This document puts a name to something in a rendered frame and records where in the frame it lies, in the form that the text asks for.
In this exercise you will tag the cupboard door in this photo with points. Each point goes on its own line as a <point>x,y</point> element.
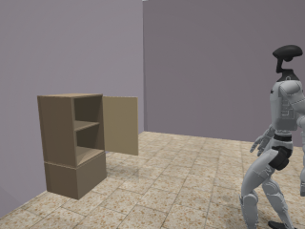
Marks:
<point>120,117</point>

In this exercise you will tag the right robot forearm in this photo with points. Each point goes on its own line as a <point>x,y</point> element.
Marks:
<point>269,133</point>

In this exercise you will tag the right robot shin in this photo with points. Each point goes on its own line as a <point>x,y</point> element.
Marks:
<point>279,204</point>

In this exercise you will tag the left robot upper arm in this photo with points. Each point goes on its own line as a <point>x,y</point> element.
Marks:
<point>293,92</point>

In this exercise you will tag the humanoid robot torso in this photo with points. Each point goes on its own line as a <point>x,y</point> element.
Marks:
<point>284,119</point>

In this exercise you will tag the right robot hand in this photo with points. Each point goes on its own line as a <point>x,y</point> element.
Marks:
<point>262,141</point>

